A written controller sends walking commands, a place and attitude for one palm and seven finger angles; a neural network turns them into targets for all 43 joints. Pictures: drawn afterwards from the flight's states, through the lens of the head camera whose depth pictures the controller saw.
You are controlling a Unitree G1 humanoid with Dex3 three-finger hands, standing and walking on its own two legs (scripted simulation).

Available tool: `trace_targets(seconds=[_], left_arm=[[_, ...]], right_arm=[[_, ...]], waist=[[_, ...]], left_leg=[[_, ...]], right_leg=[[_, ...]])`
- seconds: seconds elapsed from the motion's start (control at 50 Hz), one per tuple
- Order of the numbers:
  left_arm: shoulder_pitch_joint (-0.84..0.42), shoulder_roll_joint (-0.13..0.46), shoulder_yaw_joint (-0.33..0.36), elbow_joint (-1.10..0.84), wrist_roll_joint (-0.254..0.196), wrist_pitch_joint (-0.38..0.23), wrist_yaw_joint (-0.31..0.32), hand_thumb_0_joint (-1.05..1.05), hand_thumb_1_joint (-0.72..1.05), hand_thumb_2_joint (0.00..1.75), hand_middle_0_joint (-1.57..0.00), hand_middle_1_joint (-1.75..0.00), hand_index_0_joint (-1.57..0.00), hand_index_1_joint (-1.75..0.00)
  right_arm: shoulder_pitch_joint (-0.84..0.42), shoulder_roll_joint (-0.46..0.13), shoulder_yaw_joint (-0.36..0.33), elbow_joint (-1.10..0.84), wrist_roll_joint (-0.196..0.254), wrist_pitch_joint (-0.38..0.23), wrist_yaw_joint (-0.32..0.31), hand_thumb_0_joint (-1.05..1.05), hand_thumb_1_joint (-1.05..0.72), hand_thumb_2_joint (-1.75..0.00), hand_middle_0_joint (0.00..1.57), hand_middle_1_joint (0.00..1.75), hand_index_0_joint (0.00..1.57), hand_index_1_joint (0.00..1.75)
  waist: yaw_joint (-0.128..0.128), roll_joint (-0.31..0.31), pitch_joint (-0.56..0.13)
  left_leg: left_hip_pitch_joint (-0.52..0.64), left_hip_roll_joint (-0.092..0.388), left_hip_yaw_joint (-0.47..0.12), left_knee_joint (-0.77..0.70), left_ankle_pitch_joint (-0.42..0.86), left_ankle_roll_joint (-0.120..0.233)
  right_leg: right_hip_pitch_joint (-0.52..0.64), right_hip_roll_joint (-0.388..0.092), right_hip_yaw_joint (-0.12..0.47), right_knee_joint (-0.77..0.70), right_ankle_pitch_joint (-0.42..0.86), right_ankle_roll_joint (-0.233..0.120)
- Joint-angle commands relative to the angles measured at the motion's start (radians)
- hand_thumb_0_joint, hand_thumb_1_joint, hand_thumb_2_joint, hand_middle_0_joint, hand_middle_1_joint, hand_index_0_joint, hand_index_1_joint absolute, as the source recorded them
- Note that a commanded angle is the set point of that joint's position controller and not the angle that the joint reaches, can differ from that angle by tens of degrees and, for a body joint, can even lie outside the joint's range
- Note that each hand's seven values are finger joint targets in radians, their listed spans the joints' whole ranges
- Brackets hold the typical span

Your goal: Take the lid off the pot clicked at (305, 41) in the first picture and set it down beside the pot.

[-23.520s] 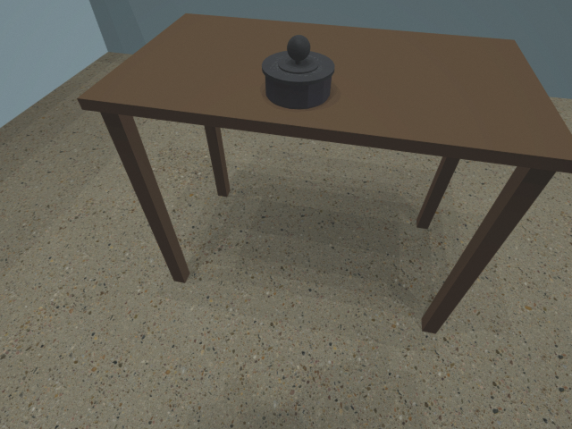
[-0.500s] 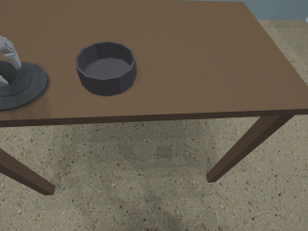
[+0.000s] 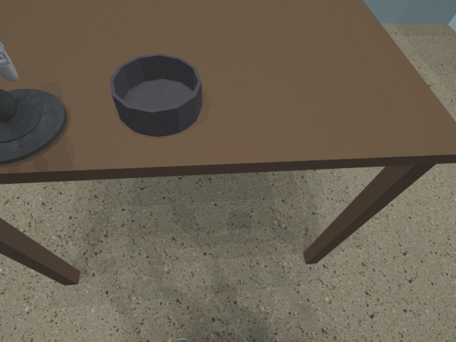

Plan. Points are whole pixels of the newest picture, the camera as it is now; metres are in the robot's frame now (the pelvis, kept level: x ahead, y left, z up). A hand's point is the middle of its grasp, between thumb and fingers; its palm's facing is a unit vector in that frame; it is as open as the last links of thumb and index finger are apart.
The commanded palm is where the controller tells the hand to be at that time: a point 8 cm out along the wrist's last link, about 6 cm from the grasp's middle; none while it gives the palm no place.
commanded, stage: open the fingers wide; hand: left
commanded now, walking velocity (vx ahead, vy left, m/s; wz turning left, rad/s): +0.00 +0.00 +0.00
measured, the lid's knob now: out of the picture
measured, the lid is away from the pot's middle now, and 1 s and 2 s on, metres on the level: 0.25 0.25 0.25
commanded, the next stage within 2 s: raise the empty hand in 0.30 s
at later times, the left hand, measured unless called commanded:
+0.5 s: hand out of the picture +0.48 +0.35 +0.18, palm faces -0.36 -0.12 -0.92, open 11.2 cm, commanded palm +0.50 +0.34 +0.25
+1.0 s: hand out of the picture +0.47 +0.33 +0.25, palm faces -0.28 -0.12 -0.95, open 11.1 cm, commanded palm +0.49 +0.33 +0.31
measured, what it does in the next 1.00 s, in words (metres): stands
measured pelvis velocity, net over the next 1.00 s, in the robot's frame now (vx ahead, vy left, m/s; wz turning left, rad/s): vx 0.01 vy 0.00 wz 0.02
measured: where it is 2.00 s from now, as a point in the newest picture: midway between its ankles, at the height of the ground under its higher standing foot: outside the picture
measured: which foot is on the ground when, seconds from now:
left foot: down 0.00-1.00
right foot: down 0.00-1.00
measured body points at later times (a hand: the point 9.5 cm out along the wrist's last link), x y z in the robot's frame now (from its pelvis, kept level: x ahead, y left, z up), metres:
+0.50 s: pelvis +0.01 +0.01 +0.00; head +0.08 +0.03 +0.44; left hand +0.49 +0.35 +0.24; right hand +0.02 -0.27 -0.12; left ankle +0.02 +0.07 -0.72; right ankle -0.01 -0.15 -0.72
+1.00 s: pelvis +0.01 +0.00 +0.00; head +0.07 +0.01 +0.45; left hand +0.48 +0.34 +0.30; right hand +0.04 -0.28 -0.12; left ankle +0.02 +0.07 -0.72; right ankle -0.01 -0.15 -0.72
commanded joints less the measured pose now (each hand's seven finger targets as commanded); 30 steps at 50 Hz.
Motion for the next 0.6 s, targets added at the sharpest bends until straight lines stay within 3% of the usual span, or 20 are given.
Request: trace_targets(seconds=[0.0, 0.04, 0.08, 0.14, 0.16, 0.22, 0.26, 0.28, 0.32, 0.34, 0.36, 0.38, 0.4, 0.44, 0.48, 0.54, 0.56, 0.58], left_arm=[[-0.487, 0.252, 0.056, -0.201, 0.001, -0.003, 0.042, 0.00, -0.09, 0.81, -0.42, -0.72, -0.42, -0.72], [-0.461, 0.245, 0.059, -0.176, 0.003, -0.003, 0.040, 0.00, -0.09, 0.82, -0.43, -0.71, -0.43, -0.71], [-0.458, 0.288, 0.096, -0.214, 0.009, -0.012, 0.044, 0.00, -0.10, 0.83, -0.43, -0.70, -0.43, -0.70], [-0.440, 0.245, 0.060, -0.158, 0.006, -0.003, 0.039, 0.00, -0.11, 0.84, -0.44, -0.68, -0.44, -0.68], [-0.439, 0.226, 0.042, -0.186, -0.002, -0.010, 0.034, 0.00, -0.11, 0.85, -0.44, -0.68, -0.44, -0.68], [-0.474, 0.281, 0.086, -0.224, 0.011, -0.010, 0.040, 0.00, -0.11, 0.86, -0.45, -0.66, -0.45, -0.66], [-0.458, 0.226, 0.051, -0.233, 0.001, -0.018, 0.034, 0.00, -0.12, 0.86, -0.46, -0.66, -0.46, -0.66], [-0.479, 0.254, 0.075, -0.230, 0.007, -0.015, 0.035, 0.00, -0.12, 0.87, -0.46, -0.65, -0.46, -0.65], [-0.446, 0.234, 0.058, -0.182, 0.004, -0.009, 0.035, 0.00, -0.12, 0.87, -0.46, -0.64, -0.46, -0.64], [-0.472, 0.230, 0.053, -0.204, 0.001, -0.006, 0.033, 0.00, -0.12, 0.88, -0.46, -0.64, -0.46, -0.64], [-0.487, 0.226, 0.053, -0.266, -0.006, -0.019, 0.031, 0.00, -0.12, 0.88, -0.47, -0.64, -0.47, -0.64], [-0.512, 0.238, 0.066, -0.280, 0.002, -0.015, 0.034, 0.00, -0.13, 0.88, -0.47, -0.63, -0.47, -0.63], [-0.505, 0.218, 0.054, -0.264, 0.004, -0.015, 0.033, 0.00, -0.13, 0.88, -0.47, -0.63, -0.47, -0.63], [-0.519, 0.270, 0.094, -0.281, 0.001, -0.018, 0.030, 0.00, -0.13, 0.88, -0.47, -0.63, -0.47, -0.63], [-0.555, 0.283, 0.104, -0.337, -0.002, -0.022, 0.029, 0.00, -0.13, 0.88, -0.47, -0.63, -0.47, -0.63], [-0.531, 0.206, 0.050, -0.266, -0.006, -0.002, 0.019, 0.00, -0.13, 0.88, -0.47, -0.63, -0.47, -0.63], [-0.519, 0.185, 0.033, -0.280, -0.015, -0.005, 0.013, 0.00, -0.13, 0.88, -0.47, -0.63, -0.47, -0.63], [-0.520, 0.233, 0.071, -0.260, -0.003, 0.004, 0.018, 0.00, -0.13, 0.88, -0.47, -0.63, -0.47, -0.63]], right_arm=[[0.090, -0.196, -0.067, -0.063, -0.005, -0.008, -0.006, 0.00, -0.90, -0.90, 0.20, 0.30, 0.20, 0.30], [0.097, -0.197, -0.069, -0.063, -0.005, -0.004, -0.002, 0.00, -0.90, -0.90, 0.20, 0.30, 0.20, 0.30], [0.097, -0.200, -0.071, -0.070, -0.008, -0.001, 0.002, 0.00, -0.90, -0.90, 0.20, 0.30, 0.20, 0.30], [0.107, -0.195, -0.070, -0.072, -0.004, 0.006, 0.003, 0.00, -0.90, -0.90, 0.20, 0.30, 0.20, 0.30], [0.099, -0.194, -0.065, -0.073, 0.000, 0.003, 0.004, 0.00, -0.90, -0.90, 0.20, 0.30, 0.20, 0.30], [0.107, -0.199, -0.075, -0.080, -0.006, 0.012, 0.008, 0.00, -0.90, -0.90, 0.20, 0.30, 0.20, 0.30], [0.106, -0.190, -0.073, -0.080, -0.003, 0.007, 0.010, 0.00, -0.90, -0.90, 0.20, 0.30, 0.20, 0.30], [0.103, -0.197, -0.078, -0.078, -0.008, 0.012, 0.014, 0.00, -0.90, -0.90, 0.20, 0.30, 0.20, 0.30], [0.108, -0.192, -0.074, -0.079, -0.003, 0.015, 0.012, 0.00, -0.90, -0.90, 0.20, 0.30, 0.20, 0.30], [0.103, -0.194, -0.076, -0.081, -0.004, 0.017, 0.013, 0.00, -0.90, -0.90, 0.20, 0.30, 0.20, 0.30], [0.095, -0.192, -0.074, -0.086, -0.003, 0.013, 0.013, 0.00, -0.90, -0.90, 0.20, 0.30, 0.20, 0.30], [0.097, -0.195, -0.083, -0.087, -0.006, 0.016, 0.016, 0.00, -0.90, -0.90, 0.20, 0.30, 0.20, 0.30], [0.101, -0.188, -0.083, -0.086, -0.008, 0.014, 0.016, 0.00, -0.90, -0.90, 0.20, 0.30, 0.20, 0.30], [0.095, -0.191, -0.082, -0.090, -0.007, 0.017, 0.016, 0.00, -0.90, -0.90, 0.20, 0.30, 0.20, 0.30], [0.079, -0.190, -0.082, -0.097, -0.008, 0.015, 0.018, 0.00, -0.90, -0.90, 0.20, 0.30, 0.20, 0.30], [0.074, -0.181, -0.079, -0.095, -0.005, 0.017, 0.021, 0.00, -0.90, -0.90, 0.20, 0.30, 0.20, 0.30], [0.069, -0.182, -0.073, -0.093, -0.001, 0.011, 0.020, 0.00, -0.90, -0.90, 0.20, 0.30, 0.20, 0.30], [0.065, -0.186, -0.074, -0.096, -0.004, 0.016, 0.023, 0.00, -0.90, -0.90, 0.20, 0.30, 0.20, 0.30]], waist=[[0.004, 0.167, -0.399], [0.002, 0.127, -0.368], [0.018, 0.151, -0.422], [0.001, 0.112, -0.354], [0.007, 0.124, -0.358], [0.011, 0.149, -0.411], [0.012, 0.167, -0.416], [0.008, 0.165, -0.426], [-0.001, 0.112, -0.383], [-0.001, 0.128, -0.385], [0.013, 0.150, -0.423], [0.011, 0.193, -0.458], [0.008, 0.194, -0.448], [0.011, 0.174, -0.469], [0.019, 0.214, -0.514], [0.008, 0.181, -0.415], [0.017, 0.178, -0.424], [0.020, 0.168, -0.417]], left_leg=[[0.452, -0.001, -0.047, -0.049, 0.368, -0.017], [0.430, -0.001, -0.047, -0.049, 0.351, -0.018], [0.454, -0.003, -0.044, -0.037, 0.424, -0.020], [0.408, -0.006, -0.040, -0.043, 0.364, -0.016], [0.424, -0.003, -0.037, -0.049, 0.392, -0.019], [0.445, -0.003, -0.048, -0.039, 0.416, -0.024], [0.494, 0.004, -0.053, -0.031, 0.515, -0.036], [0.491, 0.007, -0.056, -0.026, 0.485, -0.035], [0.436, -0.001, -0.050, -0.030, 0.421, -0.025], [0.439, 0.001, -0.050, -0.039, 0.390, -0.024], [0.482, 0.003, -0.052, -0.037, 0.470, -0.032], [0.521, 0.007, -0.064, -0.027, 0.500, -0.039], [0.530, 0.008, -0.068, -0.019, 0.538, -0.043], [0.522, 0.007, -0.064, -0.017, 0.529, -0.039], [0.563, 0.010, -0.069, -0.015, 0.570, -0.044], [0.523, 0.008, -0.073, -0.025, 0.527, -0.047], [0.538, 0.012, -0.067, -0.031, 0.561, -0.051], [0.513, 0.008, -0.070, -0.029, 0.518, -0.046]], right_leg=[[-0.066, 0.064, -0.054, -0.060, 0.182, -0.070], [-0.075, 0.068, -0.056, -0.063, 0.171, -0.067], [-0.049, 0.070, -0.049, -0.053, 0.204, -0.069], [-0.067, 0.070, -0.054, -0.059, 0.187, -0.068], [-0.061, 0.070, -0.057, -0.057, 0.194, -0.070], [-0.064, 0.069, -0.052, -0.052, 0.198, -0.069], [-0.085, 0.074, -0.062, -0.044, 0.209, -0.072], [-0.094, 0.072, -0.054, -0.049, 0.194, -0.065], [-0.087, 0.072, -0.055, -0.051, 0.190, -0.066], [-0.090, 0.069, -0.055, -0.055, 0.178, -0.066], [-0.072, 0.070, -0.059, -0.046, 0.199, -0.071], [-0.101, 0.070, -0.053, -0.047, 0.190, -0.069], [-0.113, 0.073, -0.060, -0.043, 0.195, -0.070], [-0.088, 0.069, -0.053, -0.048, 0.205, -0.066], [-0.084, 0.068, -0.050, -0.047, 0.206, -0.066], [-0.112, 0.072, -0.062, -0.058, 0.174, -0.068], [-0.095, 0.072, -0.067, -0.052, 0.187, -0.070], [-0.090, 0.071, -0.059, -0.054, 0.177, -0.068]])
